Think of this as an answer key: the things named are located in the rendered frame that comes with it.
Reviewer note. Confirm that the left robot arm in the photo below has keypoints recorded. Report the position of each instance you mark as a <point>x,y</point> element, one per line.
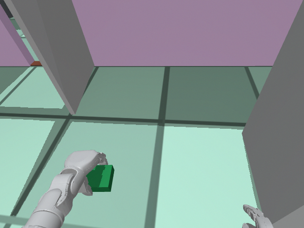
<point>57,202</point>

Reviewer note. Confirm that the left robot hand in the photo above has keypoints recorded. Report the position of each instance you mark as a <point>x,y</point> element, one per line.
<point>86,161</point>

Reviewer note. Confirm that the right robot hand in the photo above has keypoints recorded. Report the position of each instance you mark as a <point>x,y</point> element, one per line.
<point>258,217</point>

